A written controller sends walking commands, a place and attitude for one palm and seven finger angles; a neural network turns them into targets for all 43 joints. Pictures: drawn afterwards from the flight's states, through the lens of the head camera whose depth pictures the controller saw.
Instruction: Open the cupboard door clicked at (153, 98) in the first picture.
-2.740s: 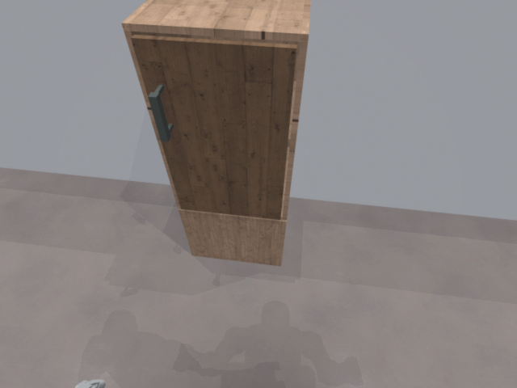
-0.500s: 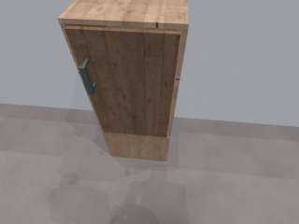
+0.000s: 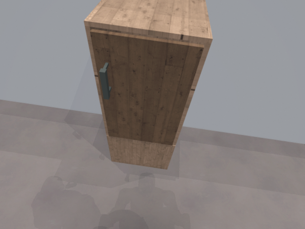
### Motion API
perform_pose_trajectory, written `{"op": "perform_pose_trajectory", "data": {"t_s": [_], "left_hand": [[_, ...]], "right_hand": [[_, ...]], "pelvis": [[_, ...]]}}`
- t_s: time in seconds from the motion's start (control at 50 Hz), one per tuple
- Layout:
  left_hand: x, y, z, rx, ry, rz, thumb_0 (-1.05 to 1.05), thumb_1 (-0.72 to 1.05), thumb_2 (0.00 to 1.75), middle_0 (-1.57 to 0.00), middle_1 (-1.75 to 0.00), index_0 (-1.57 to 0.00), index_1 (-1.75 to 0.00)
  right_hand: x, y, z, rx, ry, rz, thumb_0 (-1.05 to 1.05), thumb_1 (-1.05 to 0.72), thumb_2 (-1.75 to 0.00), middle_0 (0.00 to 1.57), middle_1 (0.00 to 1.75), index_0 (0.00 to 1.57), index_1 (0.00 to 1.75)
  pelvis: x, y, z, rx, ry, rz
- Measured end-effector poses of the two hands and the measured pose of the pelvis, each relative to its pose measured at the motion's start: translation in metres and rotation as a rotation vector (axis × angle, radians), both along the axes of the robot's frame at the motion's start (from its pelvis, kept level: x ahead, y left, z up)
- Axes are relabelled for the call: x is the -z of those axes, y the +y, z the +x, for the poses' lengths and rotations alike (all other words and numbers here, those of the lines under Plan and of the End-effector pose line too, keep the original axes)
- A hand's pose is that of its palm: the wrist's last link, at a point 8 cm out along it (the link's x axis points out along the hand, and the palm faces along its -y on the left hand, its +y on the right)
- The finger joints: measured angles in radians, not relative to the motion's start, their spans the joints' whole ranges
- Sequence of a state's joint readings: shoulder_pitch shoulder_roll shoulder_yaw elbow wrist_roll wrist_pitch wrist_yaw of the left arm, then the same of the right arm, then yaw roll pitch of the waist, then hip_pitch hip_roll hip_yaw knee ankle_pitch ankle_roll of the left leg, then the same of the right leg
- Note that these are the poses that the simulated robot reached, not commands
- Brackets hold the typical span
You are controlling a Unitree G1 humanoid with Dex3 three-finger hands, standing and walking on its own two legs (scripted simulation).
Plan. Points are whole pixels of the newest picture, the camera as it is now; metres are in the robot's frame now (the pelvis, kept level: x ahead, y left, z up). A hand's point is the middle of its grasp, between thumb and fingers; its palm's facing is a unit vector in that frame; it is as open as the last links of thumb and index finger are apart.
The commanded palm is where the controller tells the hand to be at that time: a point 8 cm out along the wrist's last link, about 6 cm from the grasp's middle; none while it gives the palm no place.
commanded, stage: come to a stop and stand still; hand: left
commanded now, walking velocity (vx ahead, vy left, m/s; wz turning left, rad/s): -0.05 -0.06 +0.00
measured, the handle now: (106, 81) +0.59 +0.21 +0.01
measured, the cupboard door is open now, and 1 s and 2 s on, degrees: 0 0 0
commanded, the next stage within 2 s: look again from close up in 0.66 s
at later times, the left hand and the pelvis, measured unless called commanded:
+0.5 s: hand out of the picture +0.00 +0.10 -0.17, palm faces +0.04 -0.97 -0.23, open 7.2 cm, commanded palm none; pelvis -0.02 -0.08 +0.00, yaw +0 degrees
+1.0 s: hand out of the picture +0.00 +0.14 -0.18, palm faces +0.07 -0.97 -0.22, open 7.4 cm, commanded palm none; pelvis -0.02 -0.04 -0.01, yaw +1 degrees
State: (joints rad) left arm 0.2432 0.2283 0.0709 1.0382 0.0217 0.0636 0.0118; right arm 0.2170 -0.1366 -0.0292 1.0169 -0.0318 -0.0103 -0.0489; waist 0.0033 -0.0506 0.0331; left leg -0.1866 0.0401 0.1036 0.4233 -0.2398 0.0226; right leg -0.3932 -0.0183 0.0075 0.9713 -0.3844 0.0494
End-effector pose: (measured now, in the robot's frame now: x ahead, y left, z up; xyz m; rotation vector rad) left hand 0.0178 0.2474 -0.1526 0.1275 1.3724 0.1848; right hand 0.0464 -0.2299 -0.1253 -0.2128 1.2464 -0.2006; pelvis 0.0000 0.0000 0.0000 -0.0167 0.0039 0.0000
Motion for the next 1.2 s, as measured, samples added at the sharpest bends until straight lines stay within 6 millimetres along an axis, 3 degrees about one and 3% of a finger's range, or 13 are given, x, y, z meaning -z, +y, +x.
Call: {"op": "perform_pose_trajectory", "data": {"t_s": [0.12, 0.22, 0.3, 0.52, 0.76, 0.84, 0.96, 1.08, 1.2], "left_hand": [[-0.006, -0.016, -0.01, 0.034, 0.052, 0.019, 0.01, 0.91, 0.9, -0.2, -0.3, -0.2, -0.3], [-0.007, -0.044, -0.006, 0.056, 0.005, 0.051, 0.01, 0.91, 0.9, -0.2, -0.3, -0.2, -0.3], [-0.013, -0.071, -0.006, 0.061, -0.025, 0.04, 0.01, 0.91, 0.9, -0.2, -0.3, -0.2, -0.3], [-0.01, -0.097, -0.026, 0.016, -0.014, 0.026, 0.01, 0.94, 0.9, -0.2, -0.3, -0.2, -0.3], [-0.004, -0.118, -0.061, -0.032, 0.068, -0.037, 0.01, 0.91, 0.9, -0.2, -0.3, -0.2, -0.3], [-0.003, -0.11, -0.06, -0.009, 0.044, -0.036, 0.01, 0.91, 0.9, -0.2, -0.3, -0.21, -0.3], [-0.002, -0.074, -0.039, -0.008, -0.044, 0.011, 0.01, 0.9, 0.9, -0.2, -0.3, -0.21, -0.3], [-0.005, -0.037, -0.013, 0.02, -0.136, 0.05, 0.01, 0.9, 0.9, -0.2, -0.3, -0.2, -0.3], [-0.011, -0.014, -0.004, 0.043, -0.182, 0.068, 0.01, 0.91, 0.9, -0.2, -0.3, -0.2, -0.3]], "right_hand": [[0.01, -0.018, -0.04, 0.06, 0.088, 0.025, 0.0, -0.91, -0.9, 0.2, 0.3, 0.21, 0.3], [0.032, -0.043, -0.079, 0.103, 0.177, 0.072, 0.0, -0.91, -0.9, 0.2, 0.3, 0.21, 0.3], [0.035, -0.053, -0.095, 0.106, 0.226, 0.096, 0.0, -0.91, -0.9, 0.2, 0.3, 0.2, 0.3], [0.035, -0.052, -0.101, 0.067, 0.227, 0.144, 0.0, -0.91, -0.9, 0.2, 0.3, 0.2, 0.3], [0.031, -0.052, -0.091, 0.046, 0.221, 0.126, 0.0, -0.91, -0.9, 0.2, 0.3, 0.2, 0.3], [0.03, -0.057, -0.076, 0.021, 0.165, 0.099, 0.0, -0.9, -0.9, 0.2, 0.3, 0.2, 0.3], [0.026, -0.059, -0.041, 0.001, 0.042, 0.042, 0.0, -0.91, -0.9, 0.2, 0.3, 0.2, 0.3], [0.016, -0.045, -0.011, -0.028, -0.073, 0.024, 0.0, -0.91, -0.9, 0.2, 0.3, 0.2, 0.3], [0.011, -0.024, -0.005, -0.053, -0.114, 0.041, 0.0, -0.91, -0.9, 0.2, 0.3, 0.2, 0.3]], "pelvis": [[0.0, -0.016, -0.007, 0.015, -0.003, 0.006], [0.009, -0.04, -0.012, 0.017, -0.011, 0.032], [0.006, -0.053, -0.014, 0.006, -0.018, 0.024], [0.004, -0.077, -0.019, -0.007, -0.038, 0.019], [0.003, -0.075, -0.016, -0.013, -0.029, 0.015], [0.007, -0.068, -0.017, -0.028, -0.016, 0.009], [0.011, -0.05, -0.014, -0.031, -0.027, 0.011], [0.012, -0.032, -0.02, -0.016, -0.047, 0.011], [0.01, -0.017, -0.029, -0.011, -0.051, 0.008]]}}
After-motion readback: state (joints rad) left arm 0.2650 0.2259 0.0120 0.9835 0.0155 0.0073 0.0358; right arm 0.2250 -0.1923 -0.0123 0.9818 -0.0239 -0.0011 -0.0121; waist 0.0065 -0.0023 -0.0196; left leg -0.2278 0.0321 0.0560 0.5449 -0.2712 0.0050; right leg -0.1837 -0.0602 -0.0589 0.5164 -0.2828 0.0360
